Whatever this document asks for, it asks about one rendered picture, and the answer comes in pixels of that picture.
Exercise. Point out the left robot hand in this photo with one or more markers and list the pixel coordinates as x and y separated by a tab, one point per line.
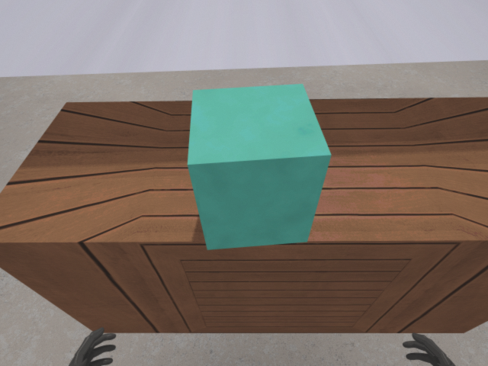
87	352

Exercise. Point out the right robot hand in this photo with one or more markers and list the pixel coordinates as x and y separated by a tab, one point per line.
435	355

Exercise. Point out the pedestal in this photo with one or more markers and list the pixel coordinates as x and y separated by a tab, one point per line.
101	220

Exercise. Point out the carton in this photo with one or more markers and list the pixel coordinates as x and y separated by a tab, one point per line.
257	159

